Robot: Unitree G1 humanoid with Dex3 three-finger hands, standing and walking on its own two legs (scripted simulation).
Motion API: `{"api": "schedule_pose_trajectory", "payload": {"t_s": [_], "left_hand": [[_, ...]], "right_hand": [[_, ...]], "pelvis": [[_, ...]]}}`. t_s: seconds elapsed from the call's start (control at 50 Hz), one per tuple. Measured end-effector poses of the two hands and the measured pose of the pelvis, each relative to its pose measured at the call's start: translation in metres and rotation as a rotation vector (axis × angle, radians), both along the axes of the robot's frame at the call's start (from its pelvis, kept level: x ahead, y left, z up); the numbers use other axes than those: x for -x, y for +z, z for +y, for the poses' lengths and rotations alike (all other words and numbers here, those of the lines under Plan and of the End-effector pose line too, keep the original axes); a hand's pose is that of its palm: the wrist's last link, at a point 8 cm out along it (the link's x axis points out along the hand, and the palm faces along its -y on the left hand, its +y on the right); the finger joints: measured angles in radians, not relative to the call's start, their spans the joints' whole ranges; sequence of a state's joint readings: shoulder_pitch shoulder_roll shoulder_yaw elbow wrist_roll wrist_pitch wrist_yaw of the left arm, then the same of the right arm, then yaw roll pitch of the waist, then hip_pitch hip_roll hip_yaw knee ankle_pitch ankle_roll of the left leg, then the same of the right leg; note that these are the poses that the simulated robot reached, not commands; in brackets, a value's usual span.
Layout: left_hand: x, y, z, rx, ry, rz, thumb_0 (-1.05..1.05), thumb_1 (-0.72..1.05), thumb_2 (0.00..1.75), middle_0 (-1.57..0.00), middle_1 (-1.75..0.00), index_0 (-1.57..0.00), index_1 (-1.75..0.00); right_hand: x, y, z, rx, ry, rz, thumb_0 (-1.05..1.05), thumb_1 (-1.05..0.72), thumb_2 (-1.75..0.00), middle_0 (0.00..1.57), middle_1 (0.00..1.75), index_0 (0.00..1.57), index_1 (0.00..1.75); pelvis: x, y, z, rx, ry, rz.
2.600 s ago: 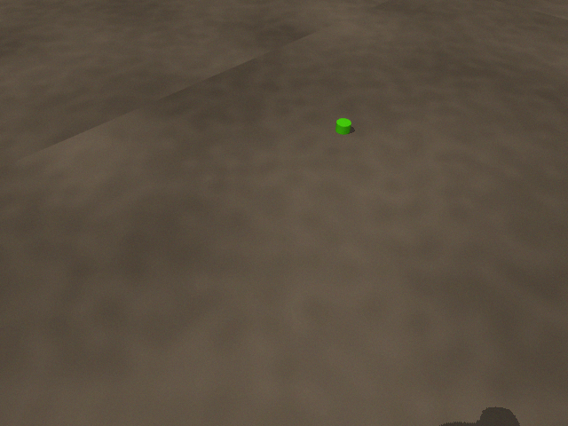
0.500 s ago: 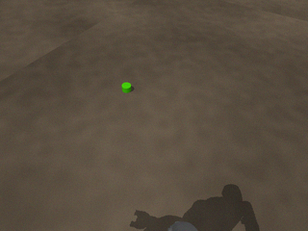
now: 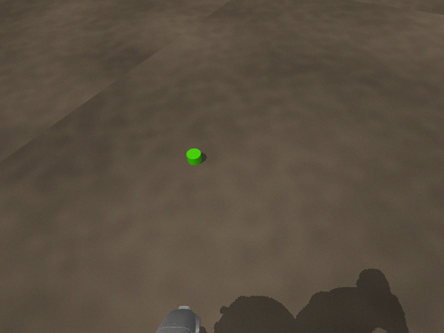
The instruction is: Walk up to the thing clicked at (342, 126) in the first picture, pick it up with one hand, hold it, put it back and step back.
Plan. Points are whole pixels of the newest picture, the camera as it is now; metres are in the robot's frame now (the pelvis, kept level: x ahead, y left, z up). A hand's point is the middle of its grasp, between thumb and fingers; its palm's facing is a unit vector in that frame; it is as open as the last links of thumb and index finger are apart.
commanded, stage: walk up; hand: left
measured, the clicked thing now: (194, 156) +1.14 +0.28 -0.75
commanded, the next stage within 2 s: none
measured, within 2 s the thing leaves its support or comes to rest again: neither
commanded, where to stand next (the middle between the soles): +0.76 +0.05 m, yaw -1 degrees
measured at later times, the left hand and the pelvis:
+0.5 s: hand (103, 256) +0.29 +0.31 -0.14, palm faces -0.08 -0.93 -0.35, open 7.4 cm; pelvis +0.22 +0.03 +0.00, yaw +0 degrees
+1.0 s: hand (129, 197) +0.45 +0.29 -0.13, palm faces +0.01 -0.92 -0.40, open 7.4 cm; pelvis +0.42 +0.01 +0.00, yaw +1 degrees
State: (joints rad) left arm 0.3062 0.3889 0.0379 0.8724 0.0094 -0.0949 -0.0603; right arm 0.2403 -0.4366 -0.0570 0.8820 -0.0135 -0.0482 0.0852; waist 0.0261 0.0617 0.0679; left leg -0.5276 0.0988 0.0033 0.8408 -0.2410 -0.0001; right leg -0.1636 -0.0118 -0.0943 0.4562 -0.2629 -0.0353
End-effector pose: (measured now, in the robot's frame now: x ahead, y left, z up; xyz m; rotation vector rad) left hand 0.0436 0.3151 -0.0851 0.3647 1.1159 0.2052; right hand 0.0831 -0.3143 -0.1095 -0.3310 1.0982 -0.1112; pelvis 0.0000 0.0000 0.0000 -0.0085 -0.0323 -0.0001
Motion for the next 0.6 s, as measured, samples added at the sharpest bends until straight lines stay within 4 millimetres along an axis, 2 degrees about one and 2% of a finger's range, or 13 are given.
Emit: {"api": "schedule_pose_trajectory", "payload": {"t_s": [0.12,0.18,0.22,0.28,0.4,0.5,0.6], "left_hand": [[-0.019,-0.022,0.026,0.016,0.063,0.075,0.00,0.90,0.90,-0.20,-0.30,-0.21,-0.30],[-0.040,-0.040,0.043,0.017,0.075,0.115,0.01,0.90,0.90,-0.20,-0.30,-0.21,-0.30],[-0.059,-0.046,0.048,0.021,0.079,0.136,0.01,0.90,0.90,-0.20,-0.30,-0.21,-0.30],[-0.097,-0.043,0.050,0.033,0.046,0.129,0.01,0.91,0.90,-0.20,-0.30,-0.21,-0.30],[-0.176,-0.029,0.048,0.050,-0.016,0.074,0.01,0.91,0.90,-0.20,-0.30,-0.21,-0.30],[-0.240,-0.016,0.039,0.033,-0.047,0.051,0.01,0.91,0.90,-0.20,-0.30,-0.21,-0.30],[-0.310,-0.010,0.021,-0.015,-0.070,0.007,0.01,0.91,0.90,-0.20,-0.30,-0.21,-0.30]], "right_hand": [[-0.089,0.010,0.018,0.033,0.053,-0.032,0.00,-0.91,-0.90,0.20,0.30,0.20,0.30],[-0.133,0.010,0.030,0.062,0.064,-0.079,0.00,-0.90,-0.90,0.20,0.30,0.20,0.30],[-0.152,0.013,0.038,0.068,0.056,-0.116,0.00,-0.91,-0.90,0.20,0.30,0.20,0.30],[-0.167,0.022,0.046,0.062,0.020,-0.131,0.00,-0.90,-0.90,0.20,0.30,0.20,0.30],[-0.177,0.026,0.047,0.054,-0.022,-0.071,0.00,-0.90,-0.90,0.20,0.30,0.20,0.30],[-0.183,0.014,0.033,0.036,-0.065,0.006,0.00,-0.90,-0.90,0.20,0.30,0.20,0.30],[-0.203,-0.011,0.007,0.014,-0.109,0.074,0.00,-0.90,-0.90,0.20,0.30,0.20,0.30]], "pelvis": [[-0.062,-0.009,0.017,0.024,0.017,-0.002],[-0.095,-0.020,0.031,0.008,0.016,-0.004],[-0.111,-0.022,0.038,0.003,0.014,-0.009],[-0.135,-0.014,0.042,-0.001,0.007,-0.014],[-0.182,-0.002,0.042,-0.018,-0.004,-0.012],[-0.224,0.000,0.034,-0.029,-0.007,-0.008],[-0.274,-0.012,0.012,-0.048,-0.010,-0.007]]}}
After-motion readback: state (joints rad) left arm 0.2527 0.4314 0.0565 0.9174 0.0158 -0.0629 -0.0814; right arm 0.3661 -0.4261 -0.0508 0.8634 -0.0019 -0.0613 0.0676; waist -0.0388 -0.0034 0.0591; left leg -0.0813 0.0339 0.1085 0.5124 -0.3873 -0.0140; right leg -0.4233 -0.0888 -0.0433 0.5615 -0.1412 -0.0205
